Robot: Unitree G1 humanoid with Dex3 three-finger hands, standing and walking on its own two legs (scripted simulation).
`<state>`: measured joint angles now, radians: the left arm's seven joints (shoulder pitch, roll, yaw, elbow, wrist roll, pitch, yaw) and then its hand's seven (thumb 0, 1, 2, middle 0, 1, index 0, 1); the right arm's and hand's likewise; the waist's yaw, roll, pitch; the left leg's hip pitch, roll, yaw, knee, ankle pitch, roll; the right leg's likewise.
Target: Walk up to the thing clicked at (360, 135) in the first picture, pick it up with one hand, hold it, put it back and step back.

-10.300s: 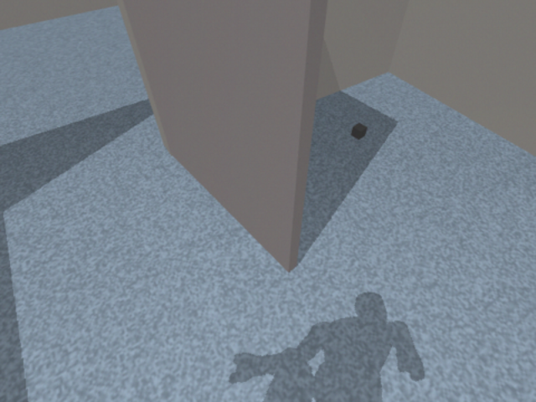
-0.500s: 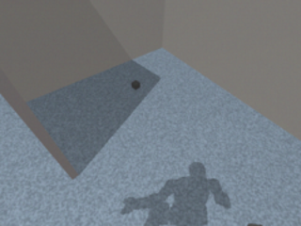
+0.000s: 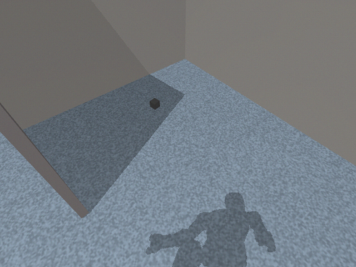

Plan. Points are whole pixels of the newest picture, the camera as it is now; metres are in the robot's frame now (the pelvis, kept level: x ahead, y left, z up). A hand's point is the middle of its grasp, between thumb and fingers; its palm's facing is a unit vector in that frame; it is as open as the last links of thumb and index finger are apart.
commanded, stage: stand
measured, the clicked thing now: (154, 103) +1.47 +0.22 -0.75
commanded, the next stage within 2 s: none
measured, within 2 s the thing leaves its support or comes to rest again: neither
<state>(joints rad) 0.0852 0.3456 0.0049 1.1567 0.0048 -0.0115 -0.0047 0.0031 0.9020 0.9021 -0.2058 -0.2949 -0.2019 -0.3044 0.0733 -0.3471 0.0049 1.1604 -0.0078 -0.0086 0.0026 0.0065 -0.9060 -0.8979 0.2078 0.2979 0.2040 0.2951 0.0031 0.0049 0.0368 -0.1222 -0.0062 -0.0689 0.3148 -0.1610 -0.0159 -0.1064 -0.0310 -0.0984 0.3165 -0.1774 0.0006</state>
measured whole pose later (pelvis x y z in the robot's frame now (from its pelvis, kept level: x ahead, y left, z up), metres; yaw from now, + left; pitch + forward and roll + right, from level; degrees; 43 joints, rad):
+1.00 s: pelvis +0.01 -0.01 +0.00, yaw -1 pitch -2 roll +0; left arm 0.10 0.35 0.00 1.14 0.00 -0.01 -0.01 0.00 0.90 0.90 -0.21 -0.29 -0.20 -0.30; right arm 0.11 -0.35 0.02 1.14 -0.01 -0.01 0.00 0.01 -0.91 -0.90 0.21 0.30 0.20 0.30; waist 0.00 0.01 0.03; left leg -0.11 0.02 -0.06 0.31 -0.17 -0.03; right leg -0.10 -0.01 -0.08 0.32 -0.19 -0.02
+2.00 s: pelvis +0.02 -0.01 +0.00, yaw -2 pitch -1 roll +0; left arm 0.11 0.35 0.00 1.13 0.01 -0.01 -0.01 0.00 0.90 0.90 -0.21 -0.29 -0.20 -0.30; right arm 0.11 -0.35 0.02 1.13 -0.01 -0.01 0.00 0.01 -0.91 -0.90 0.21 0.30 0.20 0.30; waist 0.00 0.00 0.04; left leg -0.10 0.02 -0.04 0.30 -0.18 -0.03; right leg -0.09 -0.01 -0.07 0.30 -0.19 -0.01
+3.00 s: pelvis +0.02 -0.01 +0.00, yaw -2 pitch -2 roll +0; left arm 0.11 0.35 0.00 1.13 0.00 -0.01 -0.01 0.00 0.90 0.90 -0.21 -0.29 -0.20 -0.30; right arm 0.11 -0.35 0.02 1.13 -0.01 -0.01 0.00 0.01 -0.91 -0.90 0.21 0.30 0.20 0.30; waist 0.00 0.01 0.04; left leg -0.08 0.02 -0.04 0.29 -0.19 -0.02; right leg -0.08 -0.01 -0.07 0.30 -0.19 -0.01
